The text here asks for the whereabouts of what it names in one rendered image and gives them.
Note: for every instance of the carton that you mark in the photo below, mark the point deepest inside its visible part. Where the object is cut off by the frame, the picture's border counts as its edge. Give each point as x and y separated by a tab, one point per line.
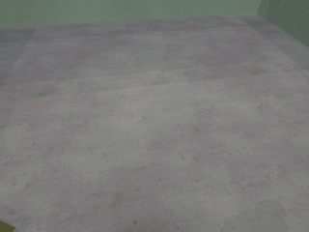
5	227

